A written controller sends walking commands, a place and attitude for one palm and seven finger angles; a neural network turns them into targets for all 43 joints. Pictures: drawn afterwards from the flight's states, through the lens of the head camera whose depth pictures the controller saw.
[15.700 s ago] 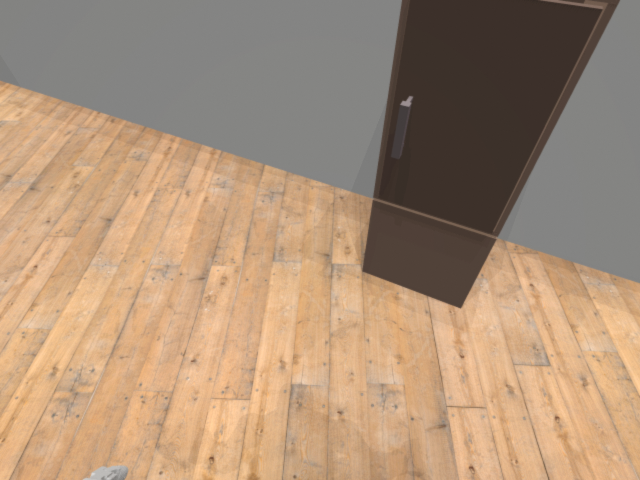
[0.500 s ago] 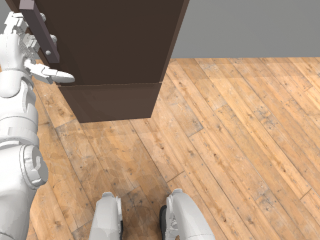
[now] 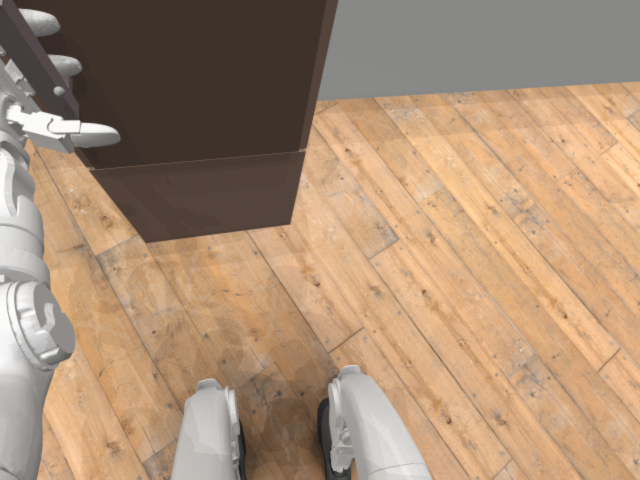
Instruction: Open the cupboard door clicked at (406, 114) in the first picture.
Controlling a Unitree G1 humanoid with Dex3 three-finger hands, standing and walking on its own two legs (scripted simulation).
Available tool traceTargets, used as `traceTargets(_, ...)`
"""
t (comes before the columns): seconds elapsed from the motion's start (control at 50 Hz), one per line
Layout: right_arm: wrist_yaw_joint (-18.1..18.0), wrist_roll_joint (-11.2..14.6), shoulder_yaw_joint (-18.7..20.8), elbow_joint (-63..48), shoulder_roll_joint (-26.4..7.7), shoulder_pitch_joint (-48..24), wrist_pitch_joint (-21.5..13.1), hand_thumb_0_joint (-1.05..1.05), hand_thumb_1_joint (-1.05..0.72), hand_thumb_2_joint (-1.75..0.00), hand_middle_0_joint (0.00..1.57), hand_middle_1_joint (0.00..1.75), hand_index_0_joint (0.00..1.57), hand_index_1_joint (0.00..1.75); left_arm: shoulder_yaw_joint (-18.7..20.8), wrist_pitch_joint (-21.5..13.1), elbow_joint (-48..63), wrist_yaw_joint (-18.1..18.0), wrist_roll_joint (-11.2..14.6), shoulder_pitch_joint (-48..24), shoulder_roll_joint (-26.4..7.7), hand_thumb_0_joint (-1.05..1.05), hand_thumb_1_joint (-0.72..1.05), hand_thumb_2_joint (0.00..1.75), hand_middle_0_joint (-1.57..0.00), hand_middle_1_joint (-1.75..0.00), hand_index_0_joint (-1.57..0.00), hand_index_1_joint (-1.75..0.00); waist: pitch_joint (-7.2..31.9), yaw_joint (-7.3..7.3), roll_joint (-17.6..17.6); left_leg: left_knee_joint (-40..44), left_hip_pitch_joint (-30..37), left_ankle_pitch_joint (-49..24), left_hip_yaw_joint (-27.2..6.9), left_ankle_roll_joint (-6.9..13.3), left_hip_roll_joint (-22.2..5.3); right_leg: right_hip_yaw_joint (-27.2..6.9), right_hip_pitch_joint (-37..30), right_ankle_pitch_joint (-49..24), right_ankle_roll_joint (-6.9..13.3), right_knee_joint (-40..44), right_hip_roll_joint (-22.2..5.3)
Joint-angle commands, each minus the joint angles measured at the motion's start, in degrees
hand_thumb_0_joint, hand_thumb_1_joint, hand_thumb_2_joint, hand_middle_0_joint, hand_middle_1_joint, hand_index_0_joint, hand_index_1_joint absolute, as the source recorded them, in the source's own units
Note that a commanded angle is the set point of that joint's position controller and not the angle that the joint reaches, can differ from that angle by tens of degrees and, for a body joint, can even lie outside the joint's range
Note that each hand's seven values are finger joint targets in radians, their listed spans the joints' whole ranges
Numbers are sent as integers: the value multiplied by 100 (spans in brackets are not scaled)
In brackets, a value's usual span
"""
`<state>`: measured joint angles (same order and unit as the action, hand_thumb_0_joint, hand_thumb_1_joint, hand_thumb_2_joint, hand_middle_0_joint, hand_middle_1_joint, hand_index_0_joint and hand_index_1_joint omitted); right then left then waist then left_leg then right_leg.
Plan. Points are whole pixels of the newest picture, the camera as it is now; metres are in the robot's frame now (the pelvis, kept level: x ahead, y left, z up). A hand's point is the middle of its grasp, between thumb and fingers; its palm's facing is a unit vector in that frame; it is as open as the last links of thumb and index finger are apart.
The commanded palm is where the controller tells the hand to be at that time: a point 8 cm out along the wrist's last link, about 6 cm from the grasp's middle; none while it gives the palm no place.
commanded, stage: close the thumb around the handle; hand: left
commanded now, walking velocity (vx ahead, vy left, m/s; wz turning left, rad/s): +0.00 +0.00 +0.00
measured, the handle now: (36, 49) +0.58 +0.26 +0.07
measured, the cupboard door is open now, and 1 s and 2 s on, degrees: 0 9 49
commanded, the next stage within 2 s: pull the door open along its arc in 0.54 s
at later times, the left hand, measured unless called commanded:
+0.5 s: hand (65, 91) +0.54 +0.23 +0.06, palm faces +0.10 -0.99 -0.01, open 5.6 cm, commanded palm +0.52 +0.26 +0.06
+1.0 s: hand (74, 132) +0.49 +0.22 +0.06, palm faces +0.08 -1.00 -0.03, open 5.9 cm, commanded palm +0.43 +0.26 +0.06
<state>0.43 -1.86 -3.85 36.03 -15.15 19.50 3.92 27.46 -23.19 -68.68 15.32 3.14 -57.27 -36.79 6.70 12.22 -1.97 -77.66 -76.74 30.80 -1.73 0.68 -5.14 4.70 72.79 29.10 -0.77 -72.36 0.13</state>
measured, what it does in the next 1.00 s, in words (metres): stands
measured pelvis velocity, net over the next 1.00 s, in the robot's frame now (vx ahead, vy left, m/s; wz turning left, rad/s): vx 0.03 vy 0.00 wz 0.00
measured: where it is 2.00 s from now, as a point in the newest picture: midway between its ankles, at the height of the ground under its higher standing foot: (285, 468)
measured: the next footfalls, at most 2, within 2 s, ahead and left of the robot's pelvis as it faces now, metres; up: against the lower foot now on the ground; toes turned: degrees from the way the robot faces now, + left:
none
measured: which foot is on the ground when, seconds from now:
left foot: down 0.00-1.00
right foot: down 0.00-1.00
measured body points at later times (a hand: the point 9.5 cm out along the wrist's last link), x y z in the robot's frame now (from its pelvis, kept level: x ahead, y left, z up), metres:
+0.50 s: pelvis +0.01 +0.00 +0.01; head +0.18 +0.03 +0.42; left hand +0.53 +0.28 +0.06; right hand +0.02 -0.26 -0.10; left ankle +0.04 +0.11 -0.60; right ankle +0.04 -0.14 -0.60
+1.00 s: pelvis +0.03 +0.00 +0.03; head +0.18 +0.02 +0.45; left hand +0.48 +0.27 +0.06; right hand +0.06 -0.26 -0.09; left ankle +0.04 +0.11 -0.60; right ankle +0.04 -0.14 -0.60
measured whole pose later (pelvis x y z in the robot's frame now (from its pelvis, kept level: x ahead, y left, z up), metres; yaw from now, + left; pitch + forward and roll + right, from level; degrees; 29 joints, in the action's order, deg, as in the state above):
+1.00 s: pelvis +0.03 +0.00 +0.03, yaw +0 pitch +26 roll -3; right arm 1.4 -0.1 -1.3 34.1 -14.4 19.1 5.4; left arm 25.5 -25.5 -51.2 14.5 8.7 -35.5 -25.2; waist 8.1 8.8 -1.9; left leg -70.7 -65.9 31.2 1.1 0.3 -5.2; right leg 2.1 63.9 29.5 -0.8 -67.1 0.4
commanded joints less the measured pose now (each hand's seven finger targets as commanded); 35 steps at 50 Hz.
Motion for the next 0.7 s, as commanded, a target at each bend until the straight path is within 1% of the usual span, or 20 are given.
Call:
traceTargets(0.0, -95, -20, 423, -129, -1172, 1145, -52, 0, -90, -90, 20, 30, 20, 30, 44, -353, 1343, -32, 77, -2495, -1406, 0, 0, 52, -34, -125, -34, -125, 3318, 84, -1249, 900, 3026, -2008, -350, 92, 211, -126, -1063, -1277, 187, 867, 263)
traceTargets(0.02, -93, -19, 438, -139, -1157, 1138, -58, 0, -90, -90, 20, 30, 20, 30, -11, -332, 1270, -45, 87, -2390, -1275, 0, 6, 54, -34, -126, -34, -126, 3322, 101, -1171, 891, 3001, -1987, -338, 101, 221, -134, -1081, -1278, 179, 891, 269)
traceTargets(0.06, -103, -7, 415, -120, -1164, 1113, -74, 0, -90, -90, 20, 30, 20, 30, 38, -288, 1108, -65, 83, -2393, -1377, 0, 17, 59, -35, -127, -35, -127, 3076, 148, -1007, 870, 2697, -1803, -288, 123, 222, -163, -1141, -1213, 160, 925, 268)
traceTargets(0.08, -117, -18, 397, -123, -1180, 1136, -80, 0, -90, -90, 20, 30, 20, 30, 198, -330, 1186, -82, 71, -2474, -1609, 0, 23, 61, -35, -128, -35, -128, 3112, 93, -1079, 869, 2703, -1839, -303, 124, 219, -169, -1181, -1225, 178, 879, 268)
traceTargets(0.1, -105, -12, 398, -145, -1165, 1117, -91, 0, -90, -90, 20, 30, 20, 30, 77, -338, 1258, -79, 52, -2546, -1502, 0, 28, 64, -36, -128, -36, -128, 3195, 117, -1164, 860, 2737, -1849, -276, 128, 234, -190, -1192, -1245, 167, 897, 271)
traceTargets(0.12, -105, -23, 415, -148, -1162, 1130, -90, 0, -90, -90, 20, 30, 20, 30, 138, -371, 1374, -79, 36, -2459, -1550, 0, 34, 66, -36, -129, -36, -129, 3363, 43, -1263, 882, 2895, -1993, -301, 104, 225, -160, -1239, -1316, 185, 866, 261)
traceTargets(0.18, -92, -26, 427, -119, -1150, 1133, -93, 0, -90, -90, 20, 30, 20, 30, -16, -397, 1377, -68, 82, -2414, -1286, 0, 51, 73, -37, -131, -37, -131, 3279, 109, -1262, 896, 3115, -2173, -340, 95, 211, -129, -1074, -1394, 192, 882, 269)
traceTargets(0.2, -85, -29, 430, -123, -1164, 1134, -83, 0, -90, -90, 20, 30, 20, 30, 101, -407, 1459, -74, 89, -2379, -1422, 0, 56, 76, -38, -131, -38, -131, 3368, 36, -1294, 905, 3149, -2219, -335, 79, 204, -127, -1163, -1427, 187, 879, 272)
traceTargets(0.24, -77, -12, 447, -137, -1155, 1101, -79, 0, -90, -90, 20, 30, 20, 30, 68, -384, 1339, -68, 127, -2166, -1291, 0, 68, 80, -38, -133, -38, -133, 3311, 36, -1174, 920, 3102, -2174, -314, 76, 214, -131, -1185, -1414, 182, 918, 274)
traceTargets(0.3, -83, -22, 442, -136, -1160, 1118, -71, 0, -90, -90, 20, 30, 20, 30, 197, -418, 1436, -110, 133, -2190, -1429, 0, 84, 88, -40, -134, -40, -134, 3331, -3, -1170, 929, 3154, -2313, -317, 77, 207, -126, -1234, -1512, 179, 892, 267)
traceTargets(0.32, -69, -20, 448, -166, -1136, 1113, -68, 0, -90, -90, 20, 30, 20, 30, 116, -422, 1444, -106, 133, -2100, -1293, 0, 90, 90, -40, -135, -40, -135, 3350, -22, -1146, 942, 3133, -2314, -304, 74, 222, -135, -1310, -1536, 174, 905, 272)
traceTargets(0.4, -49, -22, 456, -132, -1127, 1107, -64, 0, -90, -90, 20, 30, 20, 30, 105, -490, 1517, -126, 129, -2114, -1278, 0, 90, 90, -40, -135, -40, -135, 3276, -6, -1131, 938, 3169, -2402, -296, 74, 209, -137, -1307, -1625, 177, 910, 279)
traceTargets(0.42, -52, -18, 463, -148, -1121, 1114, -53, 0, -90, -90, 20, 30, 20, 30, 103, -492, 1446, -122, 121, -2016, -1245, 0, 90, 90, -40, -135, -40, -135, 3256, -23, -1018, 959, 3122, -2340, -286, 72, 220, -142, -1383, -1599, 173, 927, 281)
traceTargets(0.44, -52, -18, 473, -147, -1116, 1096, -62, 0, -90, -90, 20, 30, 20, 30, 28, -527, 1595, -113, 137, -2087, -1160, 0, 90, 90, -40, -135, -40, -135, 3294, 6, -1113, 967, 3196, -2364, -282, 74, 217, -144, -1349, -1627, 171, 937, 275)
traceTargets(0.48, -60, -26, 480, -141, -1141, 1118, -61, 0, -90, -90, 20, 30, 20, 30, 175, -580, 1589, -113, 152, -1964, -1303, 0, 90, 90, -40, -135, -40, -135, 3385, -66, -1105, 984, 3318, -2499, -319, 59, 211, -129, -1355, -1659, 197, 896, 279)
traceTargets(0.52, -43, -32, 498, -127, -1108, 1104, -53, 0, -90, -90, 20, 30, 20, 30, 22, -621, 1683, -121, 141, -1960, -1079, 0, 90, 90, -40, -135, -40, -135, 3430, -80, -1246, 992, 3511, -2640, -320, 28, 216, -114, -1279, -1702, 197, 917, 274)
traceTargets(0.56, -46, -31, 502, -105, -1110, 1101, -49, 0, -90, -90, 20, 30, 20, 30, 27, -616, 1637, -143, 156, -1935, -1070, 0, 90, 90, -40, -135, -40, -135, 3253, -39, -1120, 1010, 3441, -2599, -310, 40, 207, -120, -1307, -1721, 184, 957, 276)
traceTargets(0.62, -30, -40, 539, -80, -1099, 1122, -41, 0, -90, -90, 20, 30, 20, 30, -85, -708, 1879, -153, 161, -1970, -906, 0, 90, 90, -40, -135, -40, -135, 3557, -72, -1311, 1010, 3838, -2959, -358, 5, 201, -99, -1235, -1857, 200, 928, 281)
traceTargets(0.64, -54, -40, 523, -49, -1151, 1126, -17, 0, -90, -90, 20, 30, 20, 30, 284, -705, 1664, -184, 95, -1956, -1432, 0, 90, 90, -40, -135, -40, -135, 3388, -119, -1221, 990, 3653, -2872, -350, 2, 190, -109, -1264, -1813, 203, 916, 274)
traceTargets(0.68, -42, -35, 506, -122, -1118, 1112, 0, 0, -90, -90, 20, 30, 20, 30, 182, -719, 1641, -148, 92, -1656, -1253, 0, 90, 90, -40, -135, -40, -135, 3349, -179, -1195, 1032, 3592, -2838, -315, 23, 220, -124, -1361, -1823, 211, 906, 281)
